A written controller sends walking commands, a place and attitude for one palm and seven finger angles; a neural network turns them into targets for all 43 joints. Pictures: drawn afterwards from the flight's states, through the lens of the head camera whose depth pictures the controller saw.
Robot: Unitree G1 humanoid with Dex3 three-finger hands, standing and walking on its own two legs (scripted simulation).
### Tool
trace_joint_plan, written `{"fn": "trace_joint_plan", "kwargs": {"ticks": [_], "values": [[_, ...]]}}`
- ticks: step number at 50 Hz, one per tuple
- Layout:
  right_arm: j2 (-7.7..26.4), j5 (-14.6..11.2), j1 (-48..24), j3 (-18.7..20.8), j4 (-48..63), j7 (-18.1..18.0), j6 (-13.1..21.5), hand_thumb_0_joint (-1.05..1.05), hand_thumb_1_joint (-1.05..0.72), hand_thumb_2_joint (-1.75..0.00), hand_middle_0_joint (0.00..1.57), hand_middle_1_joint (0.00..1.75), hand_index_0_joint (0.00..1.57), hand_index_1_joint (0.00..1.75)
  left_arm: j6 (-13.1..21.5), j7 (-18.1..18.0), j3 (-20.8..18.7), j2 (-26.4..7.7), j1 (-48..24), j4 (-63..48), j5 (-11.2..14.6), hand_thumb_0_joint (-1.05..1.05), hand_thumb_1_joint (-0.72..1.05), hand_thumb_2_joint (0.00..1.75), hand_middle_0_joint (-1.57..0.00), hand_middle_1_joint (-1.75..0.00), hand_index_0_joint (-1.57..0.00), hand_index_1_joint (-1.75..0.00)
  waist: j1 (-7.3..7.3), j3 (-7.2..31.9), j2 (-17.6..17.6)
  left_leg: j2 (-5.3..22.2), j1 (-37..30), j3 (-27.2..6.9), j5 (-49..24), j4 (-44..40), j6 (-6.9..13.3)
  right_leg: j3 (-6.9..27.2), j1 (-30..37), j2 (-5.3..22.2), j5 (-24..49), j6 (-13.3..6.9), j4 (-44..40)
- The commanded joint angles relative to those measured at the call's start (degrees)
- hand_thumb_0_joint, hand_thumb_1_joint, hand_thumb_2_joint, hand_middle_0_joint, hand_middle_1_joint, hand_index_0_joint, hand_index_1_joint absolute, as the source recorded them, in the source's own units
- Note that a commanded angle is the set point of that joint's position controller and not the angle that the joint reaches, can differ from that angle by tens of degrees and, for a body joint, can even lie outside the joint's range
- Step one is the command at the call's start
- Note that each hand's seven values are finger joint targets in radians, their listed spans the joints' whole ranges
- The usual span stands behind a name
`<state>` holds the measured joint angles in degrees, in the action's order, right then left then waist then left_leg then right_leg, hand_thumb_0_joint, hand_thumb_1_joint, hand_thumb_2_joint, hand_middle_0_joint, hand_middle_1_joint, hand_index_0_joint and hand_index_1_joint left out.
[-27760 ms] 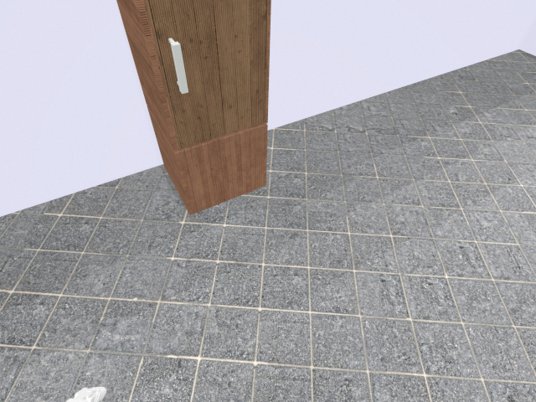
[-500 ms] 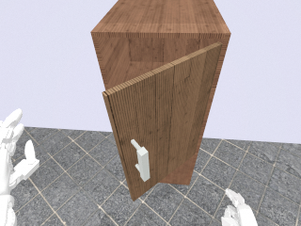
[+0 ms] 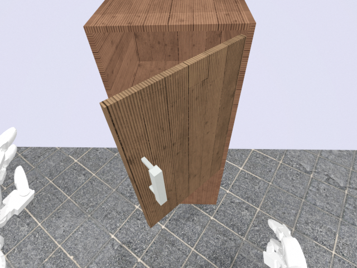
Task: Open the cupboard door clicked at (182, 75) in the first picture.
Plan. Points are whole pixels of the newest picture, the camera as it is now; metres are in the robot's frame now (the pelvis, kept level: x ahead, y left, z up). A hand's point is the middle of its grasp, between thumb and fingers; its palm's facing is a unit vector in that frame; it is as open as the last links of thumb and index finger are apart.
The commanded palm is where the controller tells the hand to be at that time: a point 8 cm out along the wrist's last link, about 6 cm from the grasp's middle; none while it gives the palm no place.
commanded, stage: step back with the hand held close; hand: left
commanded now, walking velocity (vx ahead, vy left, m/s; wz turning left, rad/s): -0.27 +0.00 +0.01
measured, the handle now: (153, 181) +0.33 +0.10 -0.02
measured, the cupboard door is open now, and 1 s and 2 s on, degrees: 43 43 43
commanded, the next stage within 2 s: stop stepping back and stand still in 1.04 s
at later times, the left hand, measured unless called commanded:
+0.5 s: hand out of the picture +0.11 +0.31 +0.14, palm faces +0.46 -0.73 -0.51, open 7.4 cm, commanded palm +0.05 +0.34 +0.17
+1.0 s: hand out of the picture +0.00 +0.34 +0.17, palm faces +0.51 -0.73 -0.45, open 7.4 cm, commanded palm -0.06 +0.35 +0.17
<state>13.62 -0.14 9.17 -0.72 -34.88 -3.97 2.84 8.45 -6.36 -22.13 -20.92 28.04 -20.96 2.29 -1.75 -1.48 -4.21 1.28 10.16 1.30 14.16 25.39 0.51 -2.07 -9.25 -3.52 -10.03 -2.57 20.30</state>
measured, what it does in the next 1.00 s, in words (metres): walks backwards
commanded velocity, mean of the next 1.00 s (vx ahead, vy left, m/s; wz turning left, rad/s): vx -0.32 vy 0.00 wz -0.02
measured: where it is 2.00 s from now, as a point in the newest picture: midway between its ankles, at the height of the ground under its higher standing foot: outside the picture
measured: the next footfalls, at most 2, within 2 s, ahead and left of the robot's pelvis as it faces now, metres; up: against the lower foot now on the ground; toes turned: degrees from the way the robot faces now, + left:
right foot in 1.14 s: -0.39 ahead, -0.09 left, +0.00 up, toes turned -1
left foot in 1.28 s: -0.10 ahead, +0.10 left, +0.00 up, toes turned -4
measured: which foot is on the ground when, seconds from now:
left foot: down 0.00-1.00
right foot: down 0.00-0.80, up 0.82-1.00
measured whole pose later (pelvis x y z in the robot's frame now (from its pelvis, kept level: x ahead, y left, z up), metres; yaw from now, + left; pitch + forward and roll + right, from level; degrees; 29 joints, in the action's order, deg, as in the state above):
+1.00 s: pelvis -0.18 +0.04 -0.01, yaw +4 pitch +2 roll -6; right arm 9.7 0.3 9.5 0.5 -35.8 -3.2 7.1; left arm 12.4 -9.3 -27.8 -26.5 29.4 -32.8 1.9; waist -1.3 -0.5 -0.6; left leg 3.6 29.7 3.7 -1.6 22.4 4.4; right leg -0.9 -16.3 -5.9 -28.6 0.0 59.7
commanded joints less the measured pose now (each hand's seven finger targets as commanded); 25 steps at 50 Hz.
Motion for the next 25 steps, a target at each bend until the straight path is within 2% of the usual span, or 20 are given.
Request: {"fn": "trace_joint_plan", "kwargs": {"ticks": [1, 2, 4, 6, 7, 10, 11, 12, 14, 16, 17, 18, 21, 22, 23, 25], "values": [[6.45, -0.23, -5.08, 3.46, 10.37, -0.72, 1.56, 0.0, -0.9, -0.9, 0.2, 0.3, 0.2, 0.3, 3.69, -1.22, -6.93, -12.04, 2.01, -14.98, 0.04, 0.0, 0.9, 0.9, -0.2, -0.3, -0.2, -0.3, 0.94, 11.86, 3.04, 1.86, -3.25, -1.51, -16.92, -0.46, 1.46, 6.92, 2.44, 8.49, 22.46, 2.38, 0.05], [6.48, -0.29, -5.4, 3.58, 10.4, -1.01, 1.27, 0.0, -0.9, -0.9, 0.2, 0.3, 0.2, 0.3, 3.65, -1.51, -7.82, -13.17, 2.18, -15.97, 0.12, 0.0, 0.9, 0.9, -0.2, -0.3, -0.2, -0.3, 0.86, 12.23, 2.29, 2.04, -2.86, -1.85, -18.4, -0.39, 1.43, 6.67, 2.91, 8.6, 23.9, 2.21, 0.9], [6.07, -0.45, -5.18, 3.73, 11.42, -1.2, 0.88, 0.0, -0.9, -0.9, 0.2, 0.3, 0.2, 0.3, 3.81, -1.99, -9.14, -14.2, 3.0, -18.41, 0.11, 0.0, 0.9, 0.9, -0.2, -0.3, -0.2, -0.3, 0.84, 13.65, 3.11, 2.37, -1.53, -2.16, -19.79, -0.15, 1.26, 6.79, 3.76, 8.27, 24.71, 1.95, 2.69], [5.84, -0.55, -5.12, 3.92, 11.77, -1.36, 0.46, 0.0, -0.9, -0.9, 0.2, 0.3, 0.2, 0.3, 3.86, -2.43, -10.3, -14.89, 4.01, -18.55, 0.21, 0.0, 0.9, 0.9, -0.2, -0.3, -0.2, -0.3, 0.9, 13.12, 4.06, 2.45, 0.23, -2.47, -19.08, 0.1, 1.19, 7.13, 3.48, 8.24, 24.56, 1.84, 3.3], [6.05, -0.55, -5.48, 4.07, 11.74, -1.51, 0.38, 0.0, -0.9, -0.9, 0.2, 0.3, 0.2, 0.3, 3.91, -2.61, -10.82, -15.46, 3.95, -19.02, 0.22, 0.0, 0.9, 0.9, -0.2, -0.3, -0.2, -0.3, 0.89, 12.75, 2.06, 2.33, 1.19, -2.8, -18.24, 0.09, 1.19, 7.49, 3.17, 8.45, 23.67, 1.61, 3.42], [6.19, -0.5, -4.92, 4.07, 12.03, -1.55, 0.45, 0.0, -0.9, -0.9, 0.2, 0.3, 0.2, 0.3, 4.21, -2.92, -10.26, -14.15, 5.12, -18.54, 0.06, 0.0, 0.9, 0.9, -0.2, -0.3, -0.2, -0.3, 0.95, 10.19, 0.49, 3.19, 4.74, -4.31, -14.2, -1.74, 1.51, 7.21, 1.71, 7.31, 16.39, 1.72, 4.03], [6.31, -0.5, -4.79, 4.11, 12.04, -1.57, 0.39, 0.0, -0.9, -0.9, 0.2, 0.3, 0.2, 0.3, 4.23, -3.0, -10.13, -13.79, 5.59, -17.82, -0.02, 0.0, 0.9, 0.9, -0.2, -0.3, -0.2, -0.3, 0.92, 9.36, 0.43, 3.47, 6.52, -4.9, -12.16, -2.67, 1.76, 6.8, 1.85, 6.65, 13.62, 1.91, 4.26], [6.71, -0.44, -5.32, 4.24, 12.23, -1.62, 0.57, 0.0, -0.9, -0.9, 0.2, 0.3, 0.2, 0.3, 4.28, -2.94, -10.04, -13.57, 5.56, -17.87, -0.11, 0.0, 0.9, 0.9, -0.2, -0.3, -0.2, -0.3, 0.74, 8.68, -1.6, 3.79, 7.7, -5.18, -10.25, -3.54, 2.09, 6.61, 1.77, 6.3, 11.83, 2.01, 4.46], [6.92, -0.37, -4.57, 4.12, 12.3, -1.5, 0.75, 0.0, -0.9, -0.9, 0.2, 0.3, 0.2, 0.3, 4.57, -3.06, -9.72, -12.98, 5.4, -17.44, -0.52, 0.0, 0.9, 0.9, -0.2, -0.3, -0.2, -0.3, 0.92, 7.21, -0.71, 4.92, 12.75, -6.68, -4.19, -5.63, 2.82, 6.25, 3.2, 5.32, 7.84, 2.37, 6.25], [7.36, -0.35, -4.29, 4.14, 12.66, -1.45, 1.01, 0.0, -0.9, -0.9, 0.2, 0.3, 0.2, 0.3, 4.69, -3.02, -8.69, -11.78, 4.66, -16.83, -1.0, 0.0, 0.9, 0.9, -0.2, -0.3, -0.2, -0.3, 1.29, 4.87, -0.62, 5.46, 18.31, -7.18, 6.56, -7.36, 3.72, 6.73, 4.08, 4.96, 3.63, 2.49, 7.27], [7.68, -0.2, -4.6, 4.17, 12.8, -1.53, 1.29, 0.0, -0.9, -0.9, 0.2, 0.3, 0.2, 0.3, 4.95, -3.01, -8.98, -11.89, 3.81, -16.98, -1.42, 0.0, 0.9, 0.9, -0.2, -0.3, -0.2, -0.3, 1.18, 3.98, -1.66, 5.93, 21.94, -8.31, 11.95, -8.89, 4.3, 6.48, 5.68, 4.61, 1.8, 2.59, 8.13], [7.66, 0.07, -3.89, 4.09, 12.98, -1.6, 1.5, 0.0, -0.9, -0.9, 0.2, 0.3, 0.2, 0.3, 5.2, -3.2, -8.54, -11.33, 3.0, -17.66, -1.94, 0.0, 0.9, 0.9, -0.2, -0.3, -0.2, -0.3, 1.46, 2.59, -1.28, 6.47, 25.5, -9.35, 16.74, -10.02, 4.72, 6.43, 6.59, 4.05, -0.33, 2.7, 9.48], [8.17, 0.68, -3.04, 4.4, 13.06, -1.89, 2.33, 0.0, -0.9, -0.9, 0.2, 0.3, 0.2, 0.3, 5.87, -3.68, -8.71, -10.7, 0.31, -18.86, -3.58, 0.0, 0.9, 0.9, -0.2, -0.3, -0.2, -0.3, 1.47, 2.35, -4.01, 9.46, 34.08, -12.38, 27.8, -13.63, 6.62, 4.86, 11.51, 1.78, -2.17, 3.45, 16.9], [8.33, 0.92, -3.33, 4.51, 12.98, -2.08, 2.61, 0.0, -0.9, -0.9, 0.2, 0.3, 0.2, 0.3, 6.16, -3.81, -9.71, -11.78, -0.98, -19.68, -4.04, 0.0, 0.9, 0.9, -0.2, -0.3, -0.2, -0.3, 1.24, 2.87, -5.61, 10.54, 36.33, -14.18, 29.93, -15.31, 7.22, 4.28, 13.81, 0.8, -1.05, 3.69, 19.97], [7.83, 1.2, -2.66, 4.51, 12.94, -2.12, 3.0, 0.0, -0.9, -0.9, 0.2, 0.3, 0.2, 0.3, 6.37, -3.98, -9.35, -11.16, -1.71, -20.8, -4.4, 0.0, 0.9, 0.9, -0.2, -0.3, -0.2, -0.3, 1.34, 3.63, -5.67, 11.25, 36.65, -14.49, 29.87, -15.37, 7.46, 3.69, 14.72, 0.21, -0.22, 3.81, 22.47], [7.53, 0.95, -2.58, 4.61, 12.76, -1.72, 3.8, 0.0, -0.9, -0.9, 0.2, 0.3, 0.2, 0.3, 6.75, -3.78, -10.28, -11.89, -2.0, -20.71, -4.43, 0.0, 0.9, 0.9, -0.2, -0.3, -0.2, -0.3, 1.33, 3.78, -5.49, 11.77, 36.74, -14.21, 28.97, -13.67, 7.96, 4.55, 14.22, 0.31, -0.65, 3.69, 23.62]]}}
